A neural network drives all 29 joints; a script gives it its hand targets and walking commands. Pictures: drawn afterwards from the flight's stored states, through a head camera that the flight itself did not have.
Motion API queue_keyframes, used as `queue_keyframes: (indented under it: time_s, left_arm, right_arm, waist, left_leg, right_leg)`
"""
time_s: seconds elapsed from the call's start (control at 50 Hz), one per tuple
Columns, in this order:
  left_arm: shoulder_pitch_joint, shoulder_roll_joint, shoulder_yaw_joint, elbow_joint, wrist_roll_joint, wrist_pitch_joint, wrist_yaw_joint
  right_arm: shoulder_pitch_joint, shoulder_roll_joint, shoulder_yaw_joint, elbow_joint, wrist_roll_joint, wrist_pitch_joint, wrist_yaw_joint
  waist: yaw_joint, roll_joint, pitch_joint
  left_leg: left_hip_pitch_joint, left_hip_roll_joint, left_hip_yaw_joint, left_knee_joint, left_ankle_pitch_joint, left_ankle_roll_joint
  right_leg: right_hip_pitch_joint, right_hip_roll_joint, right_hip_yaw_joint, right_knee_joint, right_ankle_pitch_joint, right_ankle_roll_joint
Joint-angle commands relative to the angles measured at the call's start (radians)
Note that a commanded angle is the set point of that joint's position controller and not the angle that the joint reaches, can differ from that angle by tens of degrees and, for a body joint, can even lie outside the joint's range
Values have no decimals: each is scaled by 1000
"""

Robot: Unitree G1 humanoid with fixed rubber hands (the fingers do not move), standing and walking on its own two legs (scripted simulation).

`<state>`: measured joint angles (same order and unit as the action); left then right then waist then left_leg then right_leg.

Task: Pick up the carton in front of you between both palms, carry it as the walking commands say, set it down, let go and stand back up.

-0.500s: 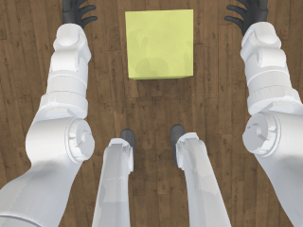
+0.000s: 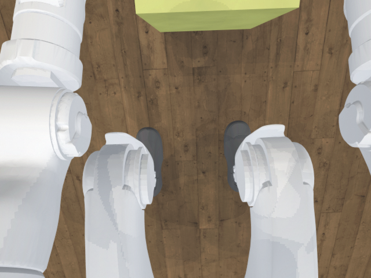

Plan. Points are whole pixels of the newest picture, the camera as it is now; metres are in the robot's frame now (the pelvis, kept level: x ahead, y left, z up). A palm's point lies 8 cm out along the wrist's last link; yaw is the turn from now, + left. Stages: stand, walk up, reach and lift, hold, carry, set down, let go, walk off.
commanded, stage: reach and lift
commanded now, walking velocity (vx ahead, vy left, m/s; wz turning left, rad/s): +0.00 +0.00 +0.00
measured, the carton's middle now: out of the picture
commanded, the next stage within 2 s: none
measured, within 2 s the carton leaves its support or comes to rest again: leaves its support in 0.98 s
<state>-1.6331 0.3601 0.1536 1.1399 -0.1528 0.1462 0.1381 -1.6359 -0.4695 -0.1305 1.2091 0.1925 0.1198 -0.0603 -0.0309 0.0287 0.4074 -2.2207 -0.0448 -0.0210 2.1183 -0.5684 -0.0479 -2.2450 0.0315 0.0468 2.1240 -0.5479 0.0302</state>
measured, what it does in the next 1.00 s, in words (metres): stands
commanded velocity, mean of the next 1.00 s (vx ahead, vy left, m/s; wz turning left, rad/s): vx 0.00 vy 0.00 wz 0.00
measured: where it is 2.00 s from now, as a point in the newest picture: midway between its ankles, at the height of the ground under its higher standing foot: (193, 170)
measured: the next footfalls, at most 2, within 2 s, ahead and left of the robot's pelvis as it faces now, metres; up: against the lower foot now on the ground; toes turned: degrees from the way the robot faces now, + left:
none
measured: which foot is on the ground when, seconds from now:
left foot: down 0.00-1.00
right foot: down 0.00-1.00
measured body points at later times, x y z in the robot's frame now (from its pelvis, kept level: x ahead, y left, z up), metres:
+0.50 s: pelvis +0.01 +0.00 -0.02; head +0.39 -0.03 +0.21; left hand +0.60 +0.12 -0.19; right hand +0.58 -0.22 -0.20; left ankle +0.11 +0.13 -0.35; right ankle +0.11 -0.12 -0.35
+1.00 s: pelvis +0.01 +0.00 -0.03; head +0.38 -0.03 +0.21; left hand +0.60 +0.10 -0.18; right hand +0.58 -0.20 -0.19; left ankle +0.11 +0.13 -0.35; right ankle +0.11 -0.12 -0.35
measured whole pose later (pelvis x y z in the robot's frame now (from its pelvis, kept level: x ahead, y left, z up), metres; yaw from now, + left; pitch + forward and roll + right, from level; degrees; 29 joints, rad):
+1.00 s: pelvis +0.01 +0.00 -0.03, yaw +0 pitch +35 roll +1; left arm -1.50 0.19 0.30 0.88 -0.04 0.26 0.18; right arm -1.49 -0.33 -0.16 0.95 0.10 0.26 -0.13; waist -0.04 0.04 0.41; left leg -2.23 -0.07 -0.04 2.24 -0.63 -0.06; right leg -2.24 0.02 0.03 2.24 -0.61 0.02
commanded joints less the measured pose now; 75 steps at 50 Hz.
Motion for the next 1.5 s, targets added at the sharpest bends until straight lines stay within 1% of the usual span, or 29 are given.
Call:
queue_keyframes:
  time_s: [0.0,0.06,0.14,0.16,0.18,0.4,0.46,0.52,0.54,0.6,0.66,0.72,0.76,0.78,0.88,0.92,0.94,0.96,1.02,1.04,1.1,1.12,1.14,1.16,1.22,1.24,1.32,1.38,1.48]
  left_arm:
    - [-281,129,-20,-50,-27,-36,-7]
    - [-313,128,-33,-94,-8,-60,-5]
    - [-278,92,-56,-125,-50,-67,3]
    - [-289,105,-68,-135,-53,-65,5]
    - [-264,94,-50,-136,-52,-69,9]
    - [-228,41,-18,-110,-26,-56,23]
    - [-216,19,3,-57,7,-56,20]
    - [-258,-24,1,-63,18,-59,13]
    - [-284,-62,-17,-100,10,-60,10]
    - [-331,-199,-4,-107,56,-48,-23]
    - [-482,-756,-76,-143,92,-9,-153]
    - [-412,-949,-47,-133,153,55,-252]
    - [-422,-1000,-56,-172,140,72,-274]
    - [-447,-1030,-93,-201,122,78,-282]
    - [-457,-1105,-180,-299,68,91,-276]
    - [-483,-1150,-226,-360,11,92,-268]
    - [-488,-1201,-273,-384,-8,105,-262]
    - [-455,-1238,-272,-426,-23,109,-256]
    - [-468,-1331,-333,-519,-7,139,-243]
    - [-469,-1330,-338,-585,-20,145,-238]
    - [-419,-1334,-319,-523,15,177,-249]
    - [-376,-1326,-268,-456,70,184,-255]
    - [-303,-1341,-216,-404,112,189,-257]
    - [-328,-1362,-230,-460,96,181,-260]
    - [-207,-1328,-91,-321,214,199,-267]
    - [-252,-1338,-92,-350,225,197,-263]
    - [-234,-1299,22,-286,299,219,-277]
    - [-220,-1308,17,-296,318,222,-295]
    - [-234,-1395,-45,-344,278,238,-307]
  right_arm:
    - [-306,-176,-1,-85,5,-36,-5]
    - [-293,-152,-9,-87,13,-54,-6]
    - [-273,-168,-5,-104,-6,-71,-4]
    - [-261,-144,4,-82,36,-67,2]
    - [-252,-137,11,-93,19,-74,3]
    - [-225,-94,34,-53,15,-60,19]
    - [-275,-85,51,-55,28,-61,22]
    - [-297,-48,47,-61,-1,-59,27]
    - [-311,-14,53,-77,6,-56,30]
    - [-374,163,71,-93,-42,-41,58]
    - [-499,725,147,-114,-54,-3,195]
    - [-446,912,106,-147,-100,58,302]
    - [-475,974,133,-186,-80,84,331]
    - [-427,997,118,-177,-91,92,337]
    - [-470,1091,212,-330,4,105,338]
    - [-502,1150,268,-436,33,107,319]
    - [-520,1139,281,-514,28,108,312]
    - [-581,1144,319,-588,35,117,302]
    - [-540,1218,345,-678,32,141,287]
    - [-545,1203,362,-765,32,152,275]
    - [-422,1260,313,-664,-31,198,264]
    - [-371,1296,277,-591,-69,208,272]
    - [-331,1306,255,-551,-92,208,279]
    - [-286,1318,246,-531,-111,213,284]
    - [-303,1326,153,-475,-166,215,300]
    - [-239,1350,126,-418,-204,226,307]
    - [-225,1340,15,-326,-280,254,321]
    - [-267,1371,24,-361,-285,258,321]
    - [-253,1407,50,-423,-285,268,323]
  waist:
    - [-42,-29,-1303]
    - [-41,28,-1310]
    - [-67,20,-1327]
    - [-34,42,-1343]
    - [-47,13,-1314]
    - [-53,-25,-1212]
    - [-4,-17,-1178]
    - [-15,-5,-1147]
    - [-42,-25,-1146]
    - [-25,-39,-1140]
    - [-13,-17,-1039]
    - [-28,33,-903]
    - [-16,-1,-977]
    - [-50,9,-970]
    - [-4,35,-1236]
    - [-43,-36,-1482]
    - [-51,26,-1559]
    - [-48,-36,-1723]
    - [-50,-17,-1914]
    - [-86,-65,-2051]
    - [-82,-51,-1831]
    - [-45,-26,-1724]
    - [-25,-18,-1641]
    - [-69,-28,-1631]
    - [-9,-37,-1442]
    - [-30,-26,-1433]
    - [4,-49,-1354]
    - [18,-67,-1390]
    - [-20,-21,-1557]
  left_leg:
    - [627,7,56,-83,254,11]
    - [629,4,68,-34,339,4]
    - [645,-15,59,-10,423,0]
    - [672,-15,63,-3,434,-2]
    - [618,-16,73,0,426,-2]
    - [607,-36,63,-31,345,6]
    - [628,-31,75,-30,321,6]
    - [617,-39,65,-39,328,9]
    - [600,-37,63,-36,310,11]
    - [594,-57,81,-26,289,12]
    - [570,-94,92,-30,229,25]
    - [506,-108,93,-36,168,39]
    - [518,-106,90,-24,187,50]
    - [476,-104,95,-27,179,47]
    - [590,-94,118,-6,309,52]
    - [655,-103,117,3,417,55]
    - [702,-106,115,0,476,45]
    - [740,-115,115,-14,510,42]
    - [722,-123,121,-57,559,24]
    - [733,-125,103,-78,569,20]
    - [662,-136,117,-142,441,20]
    - [661,-139,118,-178,379,27]
    - [637,-137,120,-201,351,29]
    - [604,-140,107,-234,327,24]
    - [552,-141,92,-312,231,40]
    - [578,-143,92,-341,197,37]
    - [543,-144,111,-415,72,44]
    - [564,-141,115,-471,88,51]
    - [676,-141,111,-519,135,40]
  right_leg:
    - [638,-24,-71,-130,285,7]
    - [632,-8,-47,-106,375,4]
    - [655,-6,-52,-59,452,1]
    - [664,-12,-46,-47,462,-4]
    - [668,-6,-43,-50,480,-5]
    - [564,-10,-65,-77,352,1]
    - [563,-11,-52,-92,312,4]
    - [553,1,-49,-91,325,1]
    - [578,6,-59,-85,329,2]
    - [636,21,-53,-84,337,1]
    - [566,62,-68,-77,252,-15]
    - [454,65,-90,-75,180,-23]
    - [494,56,-91,-62,201,-26]
    - [515,68,-88,-70,223,-35]
    - [637,65,-92,-57,351,-32]
    - [770,74,-110,-50,490,-23]
    - [771,70,-105,-54,528,-29]
    - [873,76,-123,-51,591,-20]
    - [946,92,-110,-79,698,-22]
    - [1056,94,-126,-72,770,-14]
    - [918,106,-133,-178,562,-9]
    - [788,115,-121,-230,446,-10]
    - [732,114,-122,-257,407,-6]
    - [760,112,-127,-270,420,-10]
    - [634,109,-138,-325,280,-7]
    - [609,103,-139,-346,244,-10]
    - [631,114,-122,-454,89,-17]
    - [688,120,-120,-504,117,-7]
    - [803,120,-123,-549,169,-15]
